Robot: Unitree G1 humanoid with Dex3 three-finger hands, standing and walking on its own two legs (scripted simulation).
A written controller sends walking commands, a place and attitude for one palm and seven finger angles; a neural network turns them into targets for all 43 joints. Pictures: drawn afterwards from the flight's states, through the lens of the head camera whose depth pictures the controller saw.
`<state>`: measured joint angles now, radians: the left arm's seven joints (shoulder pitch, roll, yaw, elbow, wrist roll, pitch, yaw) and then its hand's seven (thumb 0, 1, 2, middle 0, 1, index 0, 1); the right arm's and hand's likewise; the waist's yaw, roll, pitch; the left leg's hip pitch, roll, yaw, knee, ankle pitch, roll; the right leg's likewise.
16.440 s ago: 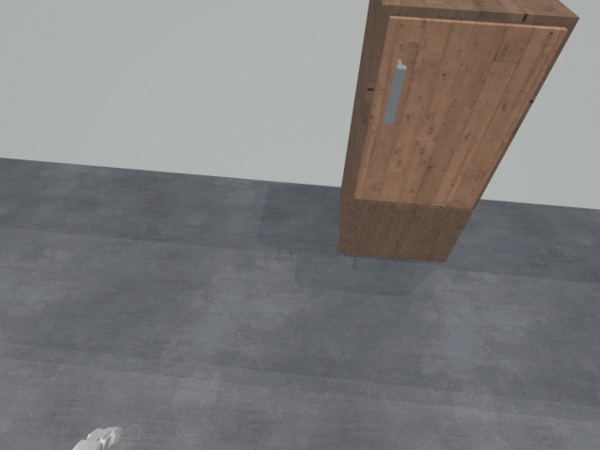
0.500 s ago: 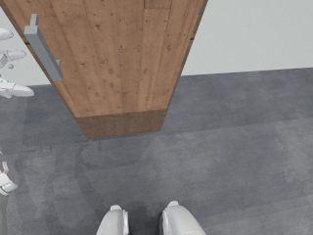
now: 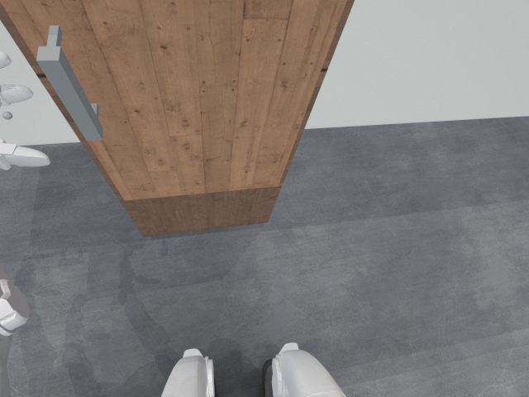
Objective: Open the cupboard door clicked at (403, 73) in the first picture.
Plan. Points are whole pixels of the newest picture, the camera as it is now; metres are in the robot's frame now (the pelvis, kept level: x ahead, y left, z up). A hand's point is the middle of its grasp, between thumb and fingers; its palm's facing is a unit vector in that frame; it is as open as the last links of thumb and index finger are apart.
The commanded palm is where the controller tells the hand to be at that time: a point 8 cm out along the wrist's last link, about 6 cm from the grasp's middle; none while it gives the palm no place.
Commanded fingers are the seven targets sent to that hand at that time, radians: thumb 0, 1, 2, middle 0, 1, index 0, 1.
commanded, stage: move the hooked fingers beside the handle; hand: left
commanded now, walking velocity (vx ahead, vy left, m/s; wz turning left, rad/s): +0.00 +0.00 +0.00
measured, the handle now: (76, 88) +0.54 +0.24 +0.07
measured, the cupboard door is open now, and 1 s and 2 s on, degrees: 0 0 0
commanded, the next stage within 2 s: slide the fingers in behind the handle in 1.06 s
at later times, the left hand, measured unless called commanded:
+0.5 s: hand (15, 113) +0.49 +0.31 +0.07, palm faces +0.08 -1.00 -0.01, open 14.0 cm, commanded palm +0.47 +0.35 +0.07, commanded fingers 0.00 -0.50 0.30 -0.30 -1.20 -0.30 -1.20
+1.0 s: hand (4, 121) +0.47 +0.31 +0.07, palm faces +0.10 -0.99 +0.00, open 14.0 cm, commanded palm +0.46 +0.35 +0.07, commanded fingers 0.00 -0.50 0.30 -0.30 -1.20 -0.30 -1.20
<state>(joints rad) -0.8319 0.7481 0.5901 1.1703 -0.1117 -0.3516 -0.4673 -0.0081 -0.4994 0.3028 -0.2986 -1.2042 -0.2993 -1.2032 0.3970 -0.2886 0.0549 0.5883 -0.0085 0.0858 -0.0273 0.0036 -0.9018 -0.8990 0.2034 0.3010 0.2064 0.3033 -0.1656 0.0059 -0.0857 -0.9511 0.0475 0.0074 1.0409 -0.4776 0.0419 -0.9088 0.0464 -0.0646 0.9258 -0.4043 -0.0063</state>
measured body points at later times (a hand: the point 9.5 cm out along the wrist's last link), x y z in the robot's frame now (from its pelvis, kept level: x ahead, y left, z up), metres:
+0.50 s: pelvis -0.01 +0.00 -0.01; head +0.15 +0.05 +0.41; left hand +0.48 +0.36 +0.07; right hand +0.00 -0.27 -0.10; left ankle +0.00 +0.09 -0.67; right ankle +0.01 -0.12 -0.67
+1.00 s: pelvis +0.00 +0.01 +0.00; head +0.14 +0.05 +0.42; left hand +0.46 +0.37 +0.08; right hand +0.02 -0.27 -0.10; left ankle +0.00 +0.09 -0.67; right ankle +0.01 -0.12 -0.67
